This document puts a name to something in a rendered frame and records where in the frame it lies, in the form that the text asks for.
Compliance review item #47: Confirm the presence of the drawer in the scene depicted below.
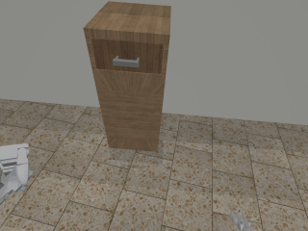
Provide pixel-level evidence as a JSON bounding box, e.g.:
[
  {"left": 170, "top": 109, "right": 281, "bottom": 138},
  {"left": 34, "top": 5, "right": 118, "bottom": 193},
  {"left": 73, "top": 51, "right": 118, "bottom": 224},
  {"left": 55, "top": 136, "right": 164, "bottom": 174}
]
[{"left": 90, "top": 38, "right": 164, "bottom": 74}]

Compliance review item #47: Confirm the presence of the handle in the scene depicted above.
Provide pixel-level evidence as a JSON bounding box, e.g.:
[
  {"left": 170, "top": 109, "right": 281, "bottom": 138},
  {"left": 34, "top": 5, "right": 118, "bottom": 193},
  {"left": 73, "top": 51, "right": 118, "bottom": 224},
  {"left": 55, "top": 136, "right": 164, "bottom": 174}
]
[{"left": 113, "top": 56, "right": 140, "bottom": 67}]

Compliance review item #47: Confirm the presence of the left robot hand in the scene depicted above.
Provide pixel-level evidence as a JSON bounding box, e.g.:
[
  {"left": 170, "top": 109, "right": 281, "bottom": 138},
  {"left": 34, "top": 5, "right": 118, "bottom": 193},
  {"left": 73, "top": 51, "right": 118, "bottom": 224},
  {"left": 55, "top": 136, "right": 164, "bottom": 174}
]
[{"left": 0, "top": 143, "right": 33, "bottom": 205}]

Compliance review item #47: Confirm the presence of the right robot hand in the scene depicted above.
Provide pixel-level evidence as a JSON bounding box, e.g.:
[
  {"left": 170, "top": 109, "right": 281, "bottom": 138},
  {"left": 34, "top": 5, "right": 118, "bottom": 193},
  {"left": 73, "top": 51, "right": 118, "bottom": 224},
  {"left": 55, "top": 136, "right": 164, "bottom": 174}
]
[{"left": 230, "top": 212, "right": 256, "bottom": 231}]

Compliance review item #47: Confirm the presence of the cabinet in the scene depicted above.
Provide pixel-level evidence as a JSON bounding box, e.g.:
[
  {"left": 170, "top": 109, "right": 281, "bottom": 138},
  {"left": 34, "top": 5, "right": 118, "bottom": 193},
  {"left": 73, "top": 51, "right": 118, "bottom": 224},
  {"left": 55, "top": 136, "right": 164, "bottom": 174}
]
[{"left": 83, "top": 1, "right": 171, "bottom": 152}]

